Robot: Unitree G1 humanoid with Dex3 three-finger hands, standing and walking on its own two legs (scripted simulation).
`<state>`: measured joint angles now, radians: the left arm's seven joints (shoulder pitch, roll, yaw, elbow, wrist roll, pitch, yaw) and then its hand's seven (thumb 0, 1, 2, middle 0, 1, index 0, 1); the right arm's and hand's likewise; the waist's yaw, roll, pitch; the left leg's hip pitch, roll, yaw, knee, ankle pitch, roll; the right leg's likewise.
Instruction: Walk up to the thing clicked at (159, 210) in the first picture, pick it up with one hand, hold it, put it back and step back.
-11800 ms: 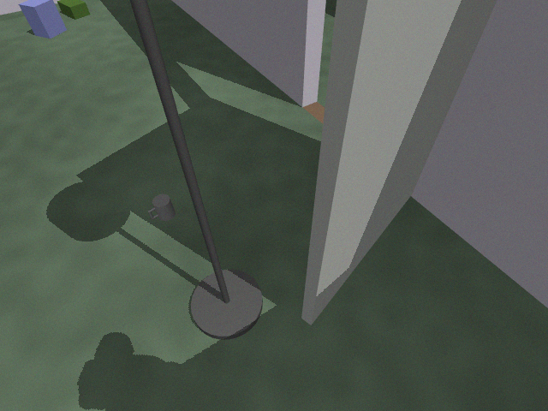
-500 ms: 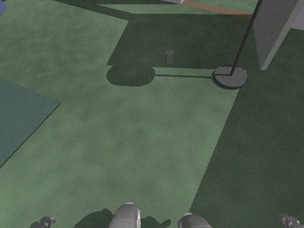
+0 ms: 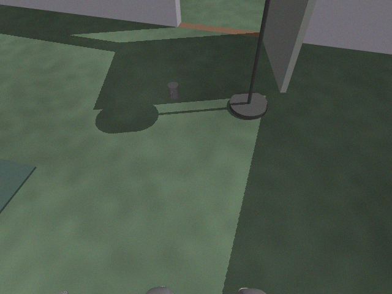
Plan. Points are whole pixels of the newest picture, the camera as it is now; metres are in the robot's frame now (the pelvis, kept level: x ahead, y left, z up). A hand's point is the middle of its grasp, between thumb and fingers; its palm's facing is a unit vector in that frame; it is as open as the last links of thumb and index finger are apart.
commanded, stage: walk up
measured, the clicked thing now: (173, 91) +1.55 +0.22 -0.69
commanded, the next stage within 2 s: stand in 0.76 s
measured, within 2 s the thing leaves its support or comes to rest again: neither
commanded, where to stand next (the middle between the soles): +0.09 +0.02 m, yaw -2 degrees
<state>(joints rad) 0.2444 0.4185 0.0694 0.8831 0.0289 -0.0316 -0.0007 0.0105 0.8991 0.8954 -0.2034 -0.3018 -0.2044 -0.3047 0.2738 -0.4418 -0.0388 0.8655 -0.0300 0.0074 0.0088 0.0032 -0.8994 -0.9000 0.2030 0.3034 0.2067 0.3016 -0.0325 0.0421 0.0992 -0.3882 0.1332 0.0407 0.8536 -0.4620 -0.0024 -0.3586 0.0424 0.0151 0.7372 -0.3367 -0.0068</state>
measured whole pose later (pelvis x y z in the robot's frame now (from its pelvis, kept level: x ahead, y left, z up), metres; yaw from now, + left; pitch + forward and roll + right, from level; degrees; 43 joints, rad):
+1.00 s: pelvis +0.02 +0.03 +0.04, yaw -5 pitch -2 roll +0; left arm 0.04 0.35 0.01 1.15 0.01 -0.01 -0.01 0.01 0.90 0.90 -0.20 -0.30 -0.20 -0.30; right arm 0.06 -0.35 -0.02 1.16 -0.01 -0.01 0.01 0.00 -0.90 -0.90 0.20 0.30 0.20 0.30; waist -0.03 -0.02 0.07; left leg -0.14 0.04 0.09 0.36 -0.19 -0.01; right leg -0.17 -0.01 0.13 0.38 -0.17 0.04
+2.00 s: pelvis +0.03 +0.02 +0.04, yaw -2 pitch -2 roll +0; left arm 0.10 0.35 0.00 1.13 0.01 -0.01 -0.01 0.01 0.90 0.90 -0.20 -0.30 -0.20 -0.30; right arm 0.09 -0.35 -0.02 1.15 -0.01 -0.01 0.01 0.00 -0.90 -0.90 0.20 0.30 0.20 0.30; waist -0.02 -0.01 0.05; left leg -0.12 0.03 0.05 0.33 -0.18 -0.02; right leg -0.14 -0.02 0.09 0.34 -0.18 0.04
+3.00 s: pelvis +0.04 +0.02 +0.04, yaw -2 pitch -2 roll +0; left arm 0.12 0.36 -0.01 1.12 0.01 -0.01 -0.01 0.01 0.90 0.90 -0.20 -0.30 -0.20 -0.30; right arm 0.10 -0.35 -0.02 1.14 -0.01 -0.01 0.01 0.00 -0.90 -0.90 0.20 0.30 0.20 0.30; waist -0.01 -0.01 0.06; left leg -0.11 0.03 0.04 0.33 -0.18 -0.02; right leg -0.13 -0.02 0.07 0.34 -0.18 0.04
